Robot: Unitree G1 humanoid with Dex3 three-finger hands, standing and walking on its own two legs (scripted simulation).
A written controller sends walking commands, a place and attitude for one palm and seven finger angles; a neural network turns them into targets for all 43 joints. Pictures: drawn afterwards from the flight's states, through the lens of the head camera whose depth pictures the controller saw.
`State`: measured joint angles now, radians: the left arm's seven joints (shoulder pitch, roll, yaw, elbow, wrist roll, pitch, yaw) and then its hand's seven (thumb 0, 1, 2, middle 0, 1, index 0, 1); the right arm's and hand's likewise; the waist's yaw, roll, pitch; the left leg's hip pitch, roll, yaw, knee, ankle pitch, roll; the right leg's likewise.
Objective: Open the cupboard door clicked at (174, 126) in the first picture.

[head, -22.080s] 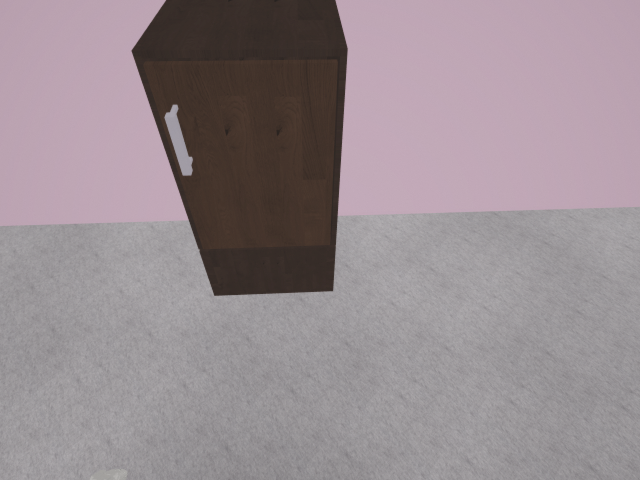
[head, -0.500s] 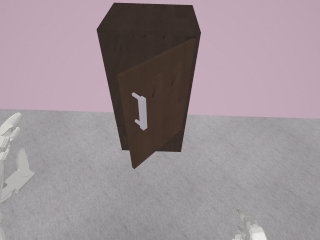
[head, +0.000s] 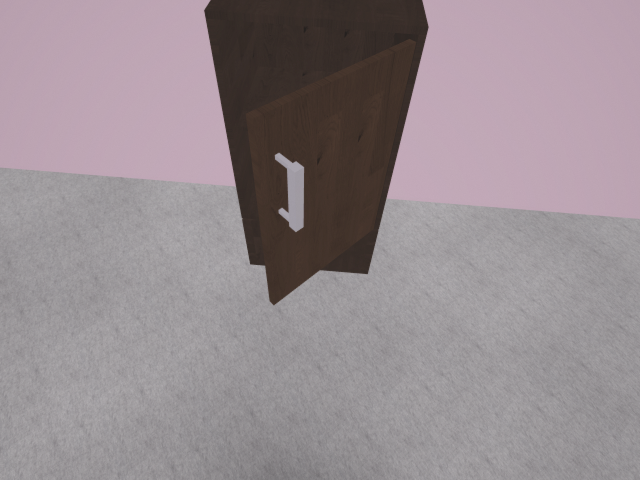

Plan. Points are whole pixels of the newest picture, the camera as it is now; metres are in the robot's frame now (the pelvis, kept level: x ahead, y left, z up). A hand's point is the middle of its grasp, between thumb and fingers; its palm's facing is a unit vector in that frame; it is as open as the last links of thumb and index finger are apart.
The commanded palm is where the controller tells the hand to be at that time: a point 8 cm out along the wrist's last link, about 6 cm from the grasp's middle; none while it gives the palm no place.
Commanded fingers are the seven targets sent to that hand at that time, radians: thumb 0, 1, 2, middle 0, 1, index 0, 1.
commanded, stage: let the arm hang, fingers relaxed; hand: left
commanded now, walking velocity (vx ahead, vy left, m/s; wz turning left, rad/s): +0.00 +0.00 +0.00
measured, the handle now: (288, 193) +0.60 +0.10 -0.05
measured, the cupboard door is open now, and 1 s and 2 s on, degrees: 48 48 48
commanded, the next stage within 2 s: look to check the result in 0.58 s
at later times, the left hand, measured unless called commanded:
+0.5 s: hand out of the picture +0.08 +0.19 -0.16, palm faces -0.02 -0.97 -0.25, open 7.4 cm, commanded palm none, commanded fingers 0.00 0.90 0.90 -0.20 -0.30 -0.20 -0.30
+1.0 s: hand out of the picture +0.06 +0.20 -0.16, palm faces -0.02 -0.96 -0.28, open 7.4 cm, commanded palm none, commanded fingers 0.00 0.90 0.90 -0.20 -0.30 -0.20 -0.30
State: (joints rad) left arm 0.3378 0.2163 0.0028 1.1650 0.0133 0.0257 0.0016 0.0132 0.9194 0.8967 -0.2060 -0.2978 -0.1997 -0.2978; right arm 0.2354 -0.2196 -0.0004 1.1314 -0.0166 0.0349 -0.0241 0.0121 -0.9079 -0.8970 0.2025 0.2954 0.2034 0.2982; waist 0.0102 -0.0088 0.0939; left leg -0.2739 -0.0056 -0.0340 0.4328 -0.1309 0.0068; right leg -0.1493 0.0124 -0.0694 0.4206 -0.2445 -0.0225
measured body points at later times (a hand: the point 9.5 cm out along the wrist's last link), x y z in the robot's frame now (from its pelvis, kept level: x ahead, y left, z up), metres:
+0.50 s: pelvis +0.01 -0.01 +0.00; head +0.02 -0.02 +0.45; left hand +0.08 +0.24 -0.14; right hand +0.05 -0.25 -0.16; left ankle +0.07 +0.11 -0.74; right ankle -0.01 -0.11 -0.74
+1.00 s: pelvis +0.03 -0.02 +0.00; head +0.05 -0.03 +0.45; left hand +0.06 +0.25 -0.14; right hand +0.06 -0.27 -0.15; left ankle +0.07 +0.11 -0.74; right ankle -0.01 -0.11 -0.74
